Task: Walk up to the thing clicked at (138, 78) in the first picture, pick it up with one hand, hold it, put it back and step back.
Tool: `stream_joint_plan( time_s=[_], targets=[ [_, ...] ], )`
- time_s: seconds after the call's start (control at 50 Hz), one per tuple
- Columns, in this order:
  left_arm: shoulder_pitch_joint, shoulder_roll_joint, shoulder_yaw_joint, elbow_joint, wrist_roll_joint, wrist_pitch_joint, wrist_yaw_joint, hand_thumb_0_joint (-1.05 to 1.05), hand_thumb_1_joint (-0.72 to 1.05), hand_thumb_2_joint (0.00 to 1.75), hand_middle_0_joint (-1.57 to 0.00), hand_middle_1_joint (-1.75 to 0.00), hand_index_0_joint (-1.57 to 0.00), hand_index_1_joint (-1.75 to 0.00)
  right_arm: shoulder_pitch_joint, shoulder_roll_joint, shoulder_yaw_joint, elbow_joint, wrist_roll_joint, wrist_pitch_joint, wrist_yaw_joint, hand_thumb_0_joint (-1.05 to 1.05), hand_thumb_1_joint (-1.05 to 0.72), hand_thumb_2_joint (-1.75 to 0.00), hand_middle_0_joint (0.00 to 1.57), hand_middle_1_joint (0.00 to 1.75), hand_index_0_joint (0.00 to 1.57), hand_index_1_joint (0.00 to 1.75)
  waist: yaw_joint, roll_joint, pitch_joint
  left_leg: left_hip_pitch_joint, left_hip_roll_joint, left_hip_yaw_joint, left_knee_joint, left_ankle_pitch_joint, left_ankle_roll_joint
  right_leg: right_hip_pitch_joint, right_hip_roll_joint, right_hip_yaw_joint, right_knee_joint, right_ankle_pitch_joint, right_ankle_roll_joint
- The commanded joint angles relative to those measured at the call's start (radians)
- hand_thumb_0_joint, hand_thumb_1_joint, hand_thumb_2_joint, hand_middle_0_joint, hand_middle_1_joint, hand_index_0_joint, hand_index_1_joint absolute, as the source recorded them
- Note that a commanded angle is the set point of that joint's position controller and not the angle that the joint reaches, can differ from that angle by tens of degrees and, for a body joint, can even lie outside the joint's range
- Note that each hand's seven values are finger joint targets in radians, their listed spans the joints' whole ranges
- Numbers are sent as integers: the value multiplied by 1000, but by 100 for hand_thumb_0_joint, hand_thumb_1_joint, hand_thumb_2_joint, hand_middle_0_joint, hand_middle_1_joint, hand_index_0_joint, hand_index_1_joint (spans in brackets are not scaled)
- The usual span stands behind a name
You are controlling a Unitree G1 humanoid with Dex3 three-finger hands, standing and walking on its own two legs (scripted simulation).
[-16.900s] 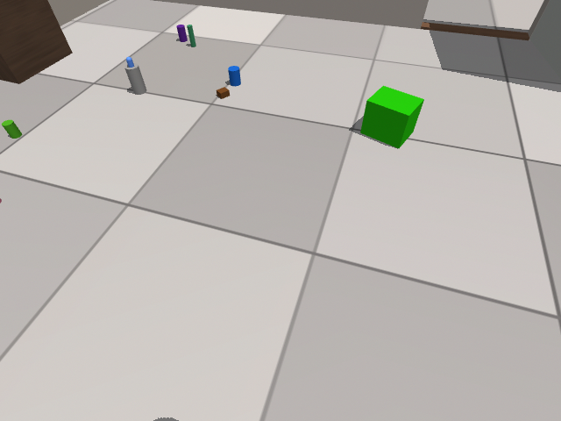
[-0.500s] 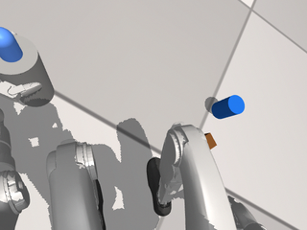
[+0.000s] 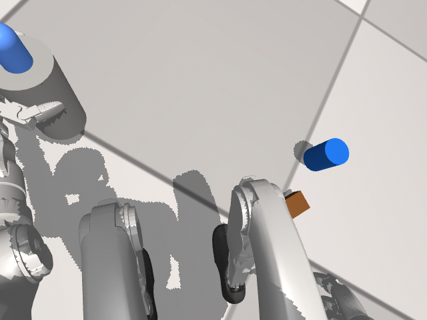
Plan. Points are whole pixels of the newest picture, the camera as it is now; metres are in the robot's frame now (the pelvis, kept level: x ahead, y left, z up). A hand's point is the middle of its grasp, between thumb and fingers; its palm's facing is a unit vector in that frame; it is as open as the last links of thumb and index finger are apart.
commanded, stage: settle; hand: left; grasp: from the side
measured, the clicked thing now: (36, 86) +0.51 +0.25 -0.05
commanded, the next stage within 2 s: lift in 0.32 s
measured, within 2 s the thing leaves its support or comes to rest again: neither
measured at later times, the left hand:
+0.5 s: hand (19, 83) +0.49 +0.26 -0.02, palm faces +0.18 -0.98 -0.07, open 12.0 cm
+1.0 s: hand out of the picture +0.46 +0.25 +0.06, palm faces +0.14 -0.99 -0.07, open 12.0 cm
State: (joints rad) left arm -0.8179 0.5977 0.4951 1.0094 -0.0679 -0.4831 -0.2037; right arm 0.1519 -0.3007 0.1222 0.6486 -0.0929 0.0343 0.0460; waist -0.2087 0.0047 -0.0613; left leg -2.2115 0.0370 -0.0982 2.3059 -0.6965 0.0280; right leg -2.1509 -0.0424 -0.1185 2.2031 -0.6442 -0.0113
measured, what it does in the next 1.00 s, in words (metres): rises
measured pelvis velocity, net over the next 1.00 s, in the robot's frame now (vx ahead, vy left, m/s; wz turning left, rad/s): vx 0.01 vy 0.00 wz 0.06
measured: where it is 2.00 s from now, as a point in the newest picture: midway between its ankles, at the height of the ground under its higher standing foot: (188, 290)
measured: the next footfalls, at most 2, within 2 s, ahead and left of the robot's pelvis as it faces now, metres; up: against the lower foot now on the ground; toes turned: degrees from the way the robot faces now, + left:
none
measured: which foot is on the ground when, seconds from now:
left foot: down 0.00-1.00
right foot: down 0.00-1.00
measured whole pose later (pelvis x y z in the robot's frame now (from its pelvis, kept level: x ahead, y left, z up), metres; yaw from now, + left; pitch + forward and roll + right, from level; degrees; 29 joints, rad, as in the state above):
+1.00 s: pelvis +0.01 +0.00 +0.08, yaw +3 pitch +36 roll -4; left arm -0.59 0.43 0.41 0.73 -0.14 -0.39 -0.22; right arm 0.16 -0.28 0.03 0.66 -0.02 -0.04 -0.01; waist -0.12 0.03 -0.16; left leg -1.98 0.03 -0.04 2.04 -0.69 0.02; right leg -1.95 -0.04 -0.07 1.99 -0.66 -0.01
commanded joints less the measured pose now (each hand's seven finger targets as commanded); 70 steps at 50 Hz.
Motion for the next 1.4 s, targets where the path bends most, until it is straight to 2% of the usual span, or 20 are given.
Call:
stream_joint_plan(
  time_s=[0.0, 0.12, 0.18, 0.3, 0.38, 0.48, 0.58, 0.74, 0.78, 0.84, 0.9, 1.02, 1.08, 1.2, 1.24, 1.26, 1.32, 1.34, 1.36, 1.38],
  targets=[
    [-458, 300, 60, -352, -61, -138, 0, 0, -8, 130, -128, -142, -127, -145, 192, -234, -90, -15, 4, -17, -13, 0, -91, -91, 20, 30, 20, 30, 17, 344, -809, 586, -19, 17, -292, 274, -11, 394, 48, 2, -187, 243, -31],
    [-520, 302, 34, -439, -62, -164, 19, 0, -8, 128, -125, -139, -124, -142, 185, -221, -99, 7, 4, -33, -20, 0, -91, -91, 20, 30, 20, 30, 19, 380, -801, 613, -19, 8, -342, 151, -17, 353, 44, 13, -206, 152, -35],
    [-531, 288, 28, -426, -69, -169, 26, 0, -6, 130, -126, -140, -125, -144, 193, -218, -97, 21, 6, -39, -22, 0, -91, -91, 20, 30, 20, 30, 6, 364, -809, 619, -20, 10, -338, 176, -17, 362, 43, 17, -216, 168, -34],
    [-507, 281, 28, -380, -75, -174, 33, 0, -8, 133, -127, -143, -126, -147, 185, -212, -101, 28, 6, -49, -25, 0, -91, -91, 20, 30, 20, 30, 14, 316, -796, 580, -28, 29, -335, 147, -8, 386, 41, 31, -246, 143, -31],
    [-491, 263, 17, -341, -70, -175, 23, 0, -8, 135, -128, -144, -127, -148, 191, -213, -103, 36, 10, -53, -22, 0, -91, -91, 20, 30, 20, 30, 17, 307, -796, 595, -29, 23, -343, 171, -10, 373, 38, 28, -238, 156, -34],
    [-443, 285, 52, -317, -73, -169, 7, 0, -12, 128, -135, -153, -137, -154, 208, -213, -108, 34, 13, -53, -19, 0, -96, -91, 20, 30, 20, 30, 41, 287, -849, 612, -33, 38, -340, 266, -7, 449, 37, 33, -240, 224, -31],
    [-444, 273, 31, -420, -82, -150, -31, 0, -16, 126, -135, -152, -137, -152, 205, -211, -130, 22, 25, -56, -24, 0, -96, -92, 20, 30, 20, 30, 53, 322, -907, 679, -31, 44, -358, 305, -6, 455, 36, 46, -254, 247, -36],
    [-366, 265, 60, -557, -134, -100, -48, 0, -18, 124, -130, -147, -132, -148, 211, -198, -156, -3, 55, -76, -44, 0, -96, -92, 20, 30, 20, 30, 84, 280, -972, 728, -33, 51, -410, 322, 2, 572, 37, 73, -326, 263, -33],
    [-336, 216, 36, -584, -143, -83, -41, 0, -16, 125, -130, -148, -132, -148, 204, -189, -157, -15, 64, -85, -48, 0, -96, -91, 20, 30, 20, 30, 79, 257, -930, 718, -33, 45, -437, 305, 3, 573, 37, 72, -351, 246, -33],
    [-328, 212, 27, -643, -142, -69, -24, 0, -16, 124, -130, -148, -132, -148, 200, -181, -166, -20, 69, -93, -55, 0, -96, -91, 20, 30, 20, 30, 85, 241, -936, 731, -33, 53, -459, 282, 9, 610, 38, 87, -397, 236, -30],
    [-251, 161, -3, -653, -140, -50, -14, 0, -14, 126, -129, -148, -131, -148, 182, -172, -170, -33, 77, -100, -61, 0, -95, -91, 20, 30, 20, 30, 95, 232, -891, 764, -32, 46, -511, 253, 6, 612, 38, 84, -435, 207, -33],
    [-176, 100, -38, -762, -156, -7, 12, 0, -14, 127, -128, -147, -130, -147, 172, -157, -180, -58, 94, -111, -73, 0, -95, -91, 20, 30, 20, 30, 119, 200, -913, 884, -29, 49, -591, 287, 6, 729, 40, 94, -539, 240, -30],
    [-112, 58, -74, -783, -143, 21, 37, 0, -11, 125, -126, -145, -128, -145, 160, -146, -180, -63, 100, -114, -77, 0, -94, -91, 20, 30, 20, 30, 125, 214, -881, 970, -26, 31, -660, 306, -1, 743, 40, 85, -581, 244, -34],
    [-48, 19, -83, -865, -161, 42, 72, 0, -4, 128, -124, -145, -127, -145, 141, -131, -180, -67, 118, -126, -91, 0, -92, -91, 20, 30, 20, 30, 139, 169, -821, 1088, -22, 16, -770, 329, -3, 848, 43, 81, -689, 273, -28],
    [34, -47, -129, -869, -161, 47, 79, 0, -7, 128, -123, -145, -126, -145, 125, -122, -178, -77, 121, -133, -93, 0, -92, -91, 20, 30, 20, 30, 137, 170, -763, 1116, -20, 6, -827, 291, -9, 868, 43, 77, -724, 253, -27],
    [42, -23, -111, -908, -158, 45, 87, 0, -7, 127, -123, -143, -125, -143, 127, -119, -181, -74, 121, -137, -96, 0, -92, -91, 20, 30, 20, 30, 147, 167, -770, 1127, -21, 12, -847, 279, -8, 905, 45, 79, -749, 249, -25],
    [102, -95, -179, -909, -164, 53, 86, 0, -6, 125, -121, -141, -123, -141, 105, -116, -175, -85, 127, -147, -101, 0, -92, -91, 20, 30, 20, 30, 143, 171, -752, 1229, -17, -2, -914, 334, -17, 952, 43, 75, -802, 295, -25],
    [50, -53, -166, -995, -159, 49, 89, 0, -6, 124, -121, -141, -123, -141, 101, -115, -177, -84, 128, -152, -106, 0, -92, -90, 20, 30, 20, 30, 154, 189, -762, 1255, -17, 7, -928, 326, -18, 986, 47, 78, -830, 293, -24],
    [68, -48, -168, -973, -153, 55, 94, 0, -4, 125, -121, -140, -123, -140, 104, -112, -175, -78, 128, -154, -111, 0, -92, -90, 20, 30, 20, 30, 149, 186, -738, 1274, -17, 9, -953, 314, -18, 1007, 47, 84, -856, 292, -23],
    [102, -85, -194, -933, -150, 64, 97, 0, -8, 125, -120, -140, -122, -140, 104, -106, -170, -73, 127, -157, -113, 0, -92, -91, 20, 30, 20, 30, 137, 174, -694, 1275, -15, 7, -971, 311, -18, 1018, 49, 81, -878, 297, -21]
  ],
)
